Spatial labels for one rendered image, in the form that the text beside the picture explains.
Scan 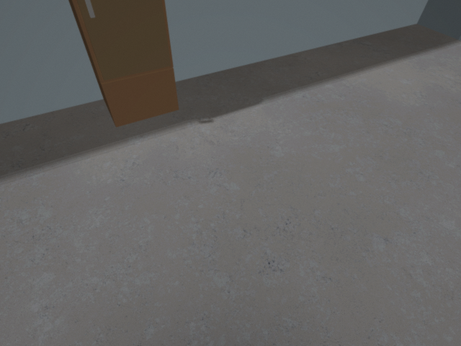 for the cupboard door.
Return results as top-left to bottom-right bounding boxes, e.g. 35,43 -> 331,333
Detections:
77,0 -> 171,81

